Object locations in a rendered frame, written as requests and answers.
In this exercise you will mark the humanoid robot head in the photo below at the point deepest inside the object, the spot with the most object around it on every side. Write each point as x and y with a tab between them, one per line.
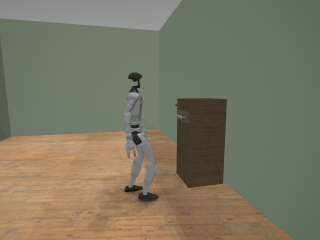
135	77

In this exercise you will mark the robot right forearm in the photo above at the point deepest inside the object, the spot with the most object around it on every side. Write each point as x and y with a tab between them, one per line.
128	130

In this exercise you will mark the cabinet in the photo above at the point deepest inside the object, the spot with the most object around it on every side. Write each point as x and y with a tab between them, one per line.
201	142

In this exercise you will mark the left robot hand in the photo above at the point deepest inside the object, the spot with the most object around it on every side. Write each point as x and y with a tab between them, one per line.
145	133

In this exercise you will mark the robot left forearm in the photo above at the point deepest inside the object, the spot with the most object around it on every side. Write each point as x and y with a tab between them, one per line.
140	125

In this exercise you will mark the drawer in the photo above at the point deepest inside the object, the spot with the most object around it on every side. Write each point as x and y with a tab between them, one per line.
185	116

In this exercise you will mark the right robot upper arm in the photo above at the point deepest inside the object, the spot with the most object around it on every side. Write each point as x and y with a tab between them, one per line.
133	98

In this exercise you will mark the right robot hand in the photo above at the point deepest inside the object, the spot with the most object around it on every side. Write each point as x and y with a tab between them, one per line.
130	146

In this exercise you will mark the robot left foot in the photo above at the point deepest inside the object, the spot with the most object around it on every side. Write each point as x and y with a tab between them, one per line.
134	188

